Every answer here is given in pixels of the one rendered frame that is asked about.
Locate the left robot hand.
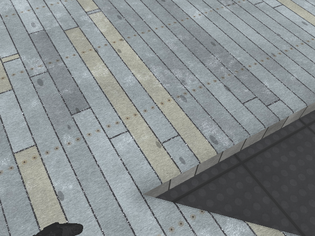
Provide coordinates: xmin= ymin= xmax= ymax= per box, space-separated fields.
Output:
xmin=32 ymin=222 xmax=84 ymax=236

